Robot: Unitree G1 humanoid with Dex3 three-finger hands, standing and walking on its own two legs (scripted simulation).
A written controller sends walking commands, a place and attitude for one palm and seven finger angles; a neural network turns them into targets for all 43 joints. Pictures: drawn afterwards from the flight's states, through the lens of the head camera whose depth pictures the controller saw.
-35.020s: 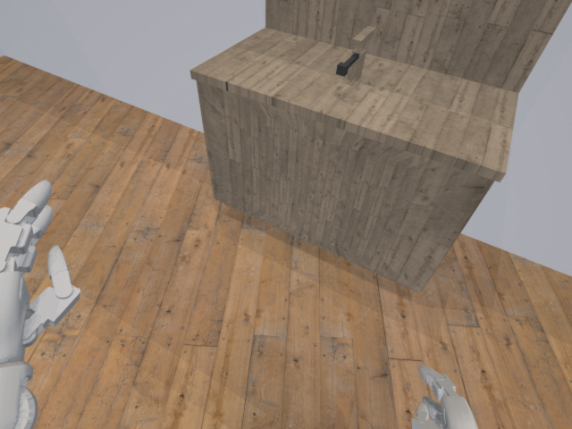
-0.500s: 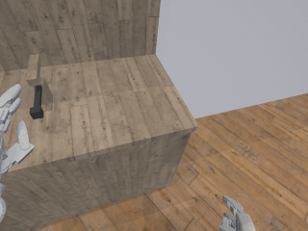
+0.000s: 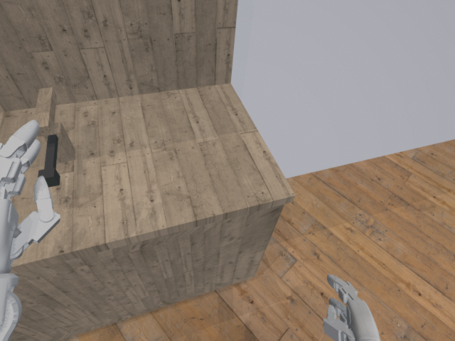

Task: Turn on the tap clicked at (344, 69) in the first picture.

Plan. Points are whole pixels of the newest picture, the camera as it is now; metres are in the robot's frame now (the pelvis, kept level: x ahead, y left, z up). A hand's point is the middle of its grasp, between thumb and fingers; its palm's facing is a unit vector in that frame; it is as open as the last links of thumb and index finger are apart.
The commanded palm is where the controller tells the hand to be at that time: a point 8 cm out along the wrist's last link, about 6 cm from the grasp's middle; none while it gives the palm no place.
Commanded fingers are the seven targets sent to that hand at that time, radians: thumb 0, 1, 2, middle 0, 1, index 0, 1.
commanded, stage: look again from close up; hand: left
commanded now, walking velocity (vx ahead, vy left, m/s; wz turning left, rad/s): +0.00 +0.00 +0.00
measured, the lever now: (49, 177) +0.38 +0.39 +0.02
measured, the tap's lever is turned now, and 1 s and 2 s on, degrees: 0 0 0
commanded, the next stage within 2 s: come to a stop and stand still in 0.06 s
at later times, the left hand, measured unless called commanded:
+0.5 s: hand (62, 245) +0.19 +0.23 +0.15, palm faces +0.29 -0.88 -0.37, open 7.4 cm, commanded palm +0.14 +0.28 +0.17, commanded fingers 0.00 0.90 0.90 -0.20 -0.30 -0.20 -0.30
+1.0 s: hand (43, 231) +0.20 +0.26 +0.16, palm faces +0.38 -0.85 -0.37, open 7.4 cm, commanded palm +0.14 +0.28 +0.17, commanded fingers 0.00 0.90 0.90 -0.20 -0.30 -0.20 -0.30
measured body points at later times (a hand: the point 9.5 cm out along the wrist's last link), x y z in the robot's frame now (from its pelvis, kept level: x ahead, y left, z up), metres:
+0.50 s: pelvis -0.02 +0.00 +0.00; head -0.01 +0.02 +0.45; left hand +0.17 +0.27 +0.17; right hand +0.15 -0.22 -0.07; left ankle +0.01 +0.09 -0.74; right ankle -0.01 -0.14 -0.74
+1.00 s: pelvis -0.01 +0.00 +0.00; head +0.00 +0.03 +0.45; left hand +0.18 +0.30 +0.18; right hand +0.17 -0.21 -0.06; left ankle +0.01 +0.09 -0.74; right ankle -0.01 -0.14 -0.74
